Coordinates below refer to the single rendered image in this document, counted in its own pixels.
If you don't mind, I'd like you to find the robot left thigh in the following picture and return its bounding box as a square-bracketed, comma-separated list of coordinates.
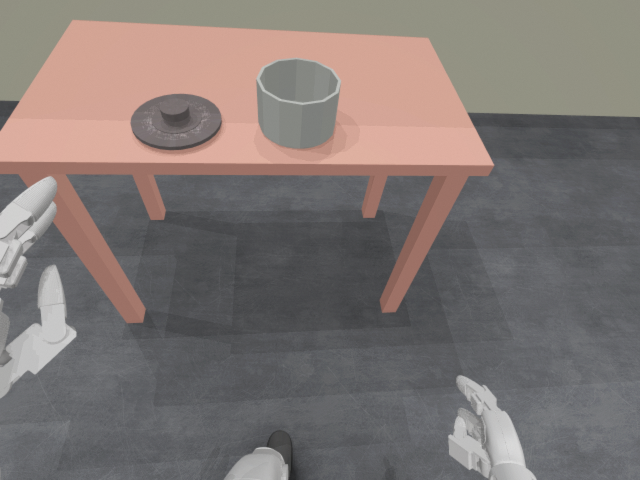
[224, 452, 288, 480]

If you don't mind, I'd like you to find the pot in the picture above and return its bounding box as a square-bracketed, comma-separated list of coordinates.
[256, 58, 341, 149]

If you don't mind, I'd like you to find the lid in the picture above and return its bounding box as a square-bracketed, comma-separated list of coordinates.
[130, 94, 222, 150]

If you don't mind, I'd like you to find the right robot hand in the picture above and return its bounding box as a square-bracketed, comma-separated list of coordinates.
[448, 375, 526, 478]

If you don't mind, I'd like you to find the table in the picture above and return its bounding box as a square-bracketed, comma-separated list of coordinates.
[0, 20, 494, 323]

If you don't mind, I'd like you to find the left robot foot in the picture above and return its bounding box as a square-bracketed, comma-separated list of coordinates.
[267, 430, 293, 480]

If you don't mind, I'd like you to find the left robot hand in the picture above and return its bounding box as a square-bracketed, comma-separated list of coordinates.
[0, 176, 76, 398]

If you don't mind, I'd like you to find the knob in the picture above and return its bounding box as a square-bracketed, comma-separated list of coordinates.
[159, 98, 190, 122]

